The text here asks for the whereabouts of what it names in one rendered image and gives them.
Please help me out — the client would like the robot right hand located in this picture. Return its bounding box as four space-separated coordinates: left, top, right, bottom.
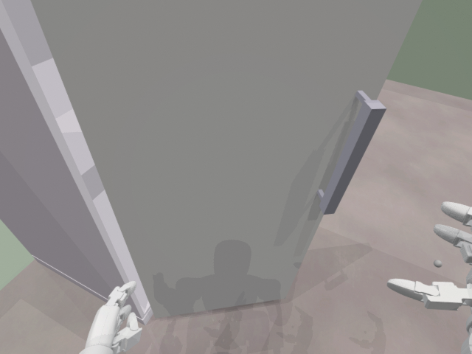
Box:
387 201 472 314

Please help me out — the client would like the handle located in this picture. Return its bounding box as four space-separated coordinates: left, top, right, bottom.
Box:
317 91 386 215

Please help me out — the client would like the fridge door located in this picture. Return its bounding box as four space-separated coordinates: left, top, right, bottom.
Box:
30 0 422 318

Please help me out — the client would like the robot left hand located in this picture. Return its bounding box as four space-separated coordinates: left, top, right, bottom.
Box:
85 281 142 354

